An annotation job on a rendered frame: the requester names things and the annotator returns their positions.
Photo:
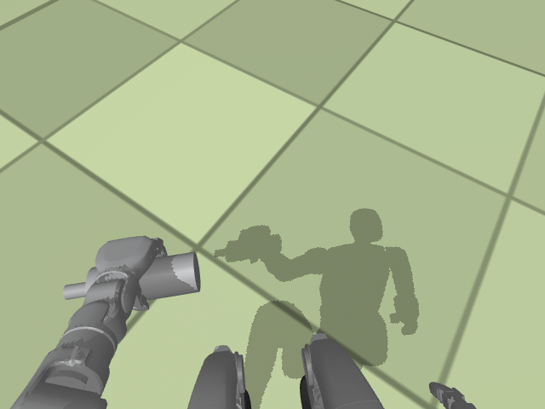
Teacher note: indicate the left robot hand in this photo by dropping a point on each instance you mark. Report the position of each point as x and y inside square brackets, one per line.
[135, 254]

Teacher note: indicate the left robot arm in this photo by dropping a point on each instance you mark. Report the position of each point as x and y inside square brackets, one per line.
[74, 374]

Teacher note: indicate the bottle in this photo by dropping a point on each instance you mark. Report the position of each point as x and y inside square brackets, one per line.
[168, 276]

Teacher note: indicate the right robot hand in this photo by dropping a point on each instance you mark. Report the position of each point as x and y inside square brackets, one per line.
[450, 398]

